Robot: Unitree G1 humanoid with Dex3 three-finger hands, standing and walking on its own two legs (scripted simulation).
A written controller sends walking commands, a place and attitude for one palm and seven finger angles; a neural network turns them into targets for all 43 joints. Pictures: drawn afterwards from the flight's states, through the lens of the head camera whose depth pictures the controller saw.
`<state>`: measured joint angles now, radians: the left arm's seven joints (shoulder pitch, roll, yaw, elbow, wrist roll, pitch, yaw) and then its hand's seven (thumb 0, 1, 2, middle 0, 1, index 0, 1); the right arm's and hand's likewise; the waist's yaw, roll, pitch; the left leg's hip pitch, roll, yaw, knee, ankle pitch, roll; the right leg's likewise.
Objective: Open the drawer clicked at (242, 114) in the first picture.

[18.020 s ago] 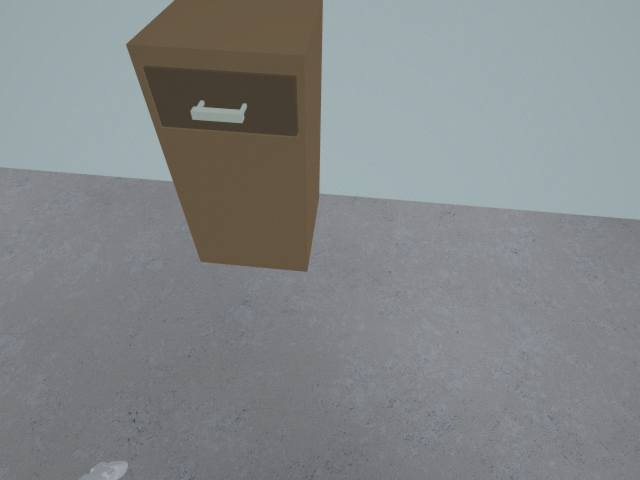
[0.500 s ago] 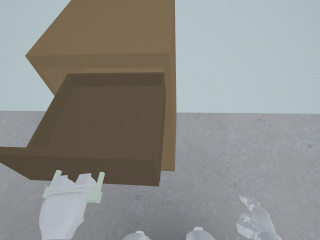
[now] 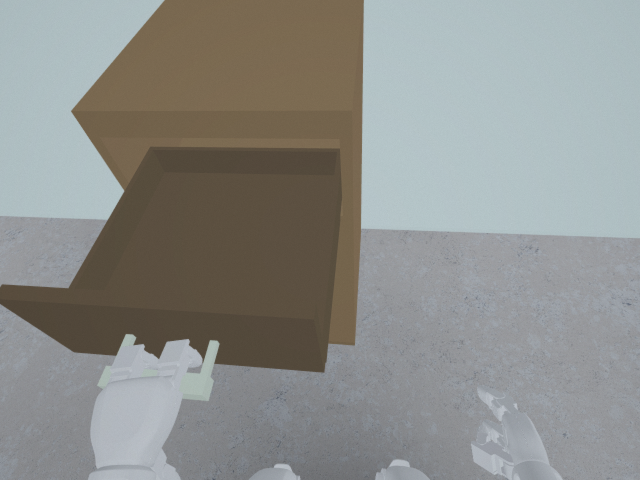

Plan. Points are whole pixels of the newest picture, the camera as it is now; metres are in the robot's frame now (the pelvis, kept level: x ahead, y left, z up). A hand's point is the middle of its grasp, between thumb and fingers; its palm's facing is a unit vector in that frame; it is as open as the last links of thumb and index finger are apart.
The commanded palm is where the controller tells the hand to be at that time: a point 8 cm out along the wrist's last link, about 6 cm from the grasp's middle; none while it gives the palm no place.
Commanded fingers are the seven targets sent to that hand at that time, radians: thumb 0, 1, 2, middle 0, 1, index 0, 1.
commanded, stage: lift the hand off the handle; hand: left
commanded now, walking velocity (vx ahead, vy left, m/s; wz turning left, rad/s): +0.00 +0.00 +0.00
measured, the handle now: (163, 364) +0.25 +0.23 +0.01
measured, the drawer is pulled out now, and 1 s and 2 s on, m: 0.30 0.30 0.30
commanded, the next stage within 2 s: draw the hand back to the body in 1.56 s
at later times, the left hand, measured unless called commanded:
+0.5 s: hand (159, 400) +0.21 +0.21 +0.01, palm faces +0.02 -0.10 -0.99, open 13.6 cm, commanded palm +0.18 +0.21 +0.07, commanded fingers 0.00 -0.50 0.30 -0.30 -1.20 -0.30 -1.20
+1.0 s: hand (135, 382) +0.20 +0.21 +0.08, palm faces +0.07 -0.15 -0.99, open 13.8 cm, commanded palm +0.17 +0.21 +0.14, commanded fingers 0.00 -0.50 0.30 -0.30 -1.20 -0.30 -1.20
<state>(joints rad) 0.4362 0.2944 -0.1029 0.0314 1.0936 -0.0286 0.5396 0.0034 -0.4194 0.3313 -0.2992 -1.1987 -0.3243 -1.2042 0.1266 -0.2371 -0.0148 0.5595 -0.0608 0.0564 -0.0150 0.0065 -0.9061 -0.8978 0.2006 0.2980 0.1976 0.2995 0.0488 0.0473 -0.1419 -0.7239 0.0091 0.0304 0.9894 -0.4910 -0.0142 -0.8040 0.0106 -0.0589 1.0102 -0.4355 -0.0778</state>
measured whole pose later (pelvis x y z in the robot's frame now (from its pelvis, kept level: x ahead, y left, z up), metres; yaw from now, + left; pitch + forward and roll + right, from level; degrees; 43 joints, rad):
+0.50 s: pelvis +0.01 +0.00 +0.01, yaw +0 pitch +11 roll +2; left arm 0.44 0.30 -0.12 -0.03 1.06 0.01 0.50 0.00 -0.48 0.30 -0.32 -1.20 -0.35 -1.21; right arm 0.15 -0.23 -0.01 0.56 -0.05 0.07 -0.01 0.01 -0.91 -0.90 0.20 0.30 0.20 0.30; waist 0.04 0.06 -0.13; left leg -0.64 0.01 0.03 0.92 -0.47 -0.01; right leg -0.72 0.01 -0.05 0.94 -0.42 -0.07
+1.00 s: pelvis +0.02 +0.01 +0.04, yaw -1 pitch +6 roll +1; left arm 0.52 0.34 -0.12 -0.26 1.01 0.00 0.36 0.00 -0.49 0.30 -0.32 -1.20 -0.32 -1.20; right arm 0.14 -0.24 0.00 0.54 -0.04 0.06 0.02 0.01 -0.91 -0.90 0.20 0.30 0.20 0.30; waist 0.09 0.08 -0.10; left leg -0.42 0.00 0.04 0.73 -0.41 0.00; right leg -0.50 0.02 -0.04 0.76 -0.36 -0.06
